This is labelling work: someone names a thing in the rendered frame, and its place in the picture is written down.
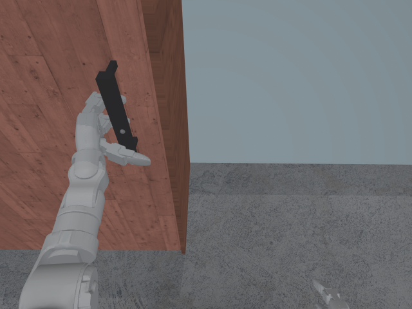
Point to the left robot hand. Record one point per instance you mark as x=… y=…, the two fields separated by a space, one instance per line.
x=90 y=128

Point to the robot left upper arm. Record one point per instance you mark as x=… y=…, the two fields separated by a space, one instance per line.
x=62 y=286

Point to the wardrobe door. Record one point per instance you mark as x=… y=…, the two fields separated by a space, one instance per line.
x=51 y=52

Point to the handle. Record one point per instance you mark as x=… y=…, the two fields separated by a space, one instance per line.
x=109 y=91

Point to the right robot hand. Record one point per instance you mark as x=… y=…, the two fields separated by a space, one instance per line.
x=330 y=296

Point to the left robot forearm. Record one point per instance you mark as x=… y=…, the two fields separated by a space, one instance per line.
x=74 y=235

